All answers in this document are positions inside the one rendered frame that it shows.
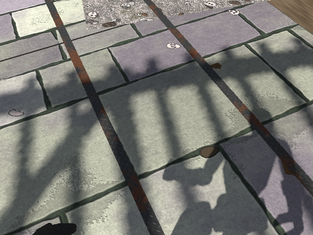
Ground robot left hand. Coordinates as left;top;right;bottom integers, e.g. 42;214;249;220
32;222;77;235

